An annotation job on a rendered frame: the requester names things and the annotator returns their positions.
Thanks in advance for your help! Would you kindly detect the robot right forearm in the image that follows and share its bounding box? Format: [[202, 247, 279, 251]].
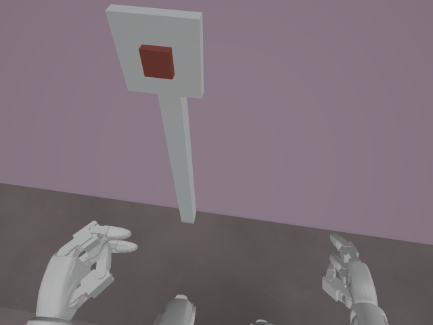
[[349, 303, 389, 325]]

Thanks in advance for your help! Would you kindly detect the panel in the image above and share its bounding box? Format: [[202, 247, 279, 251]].
[[105, 4, 204, 223]]

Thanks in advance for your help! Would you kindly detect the robot left thigh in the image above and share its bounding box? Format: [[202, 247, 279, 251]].
[[153, 299, 196, 325]]

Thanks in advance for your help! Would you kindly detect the right robot hand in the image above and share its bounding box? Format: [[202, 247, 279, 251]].
[[322, 232, 378, 309]]

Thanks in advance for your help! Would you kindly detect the left robot hand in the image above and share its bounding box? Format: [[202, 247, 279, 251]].
[[36, 221, 138, 321]]

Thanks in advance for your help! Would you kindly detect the button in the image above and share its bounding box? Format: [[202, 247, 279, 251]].
[[139, 45, 175, 79]]

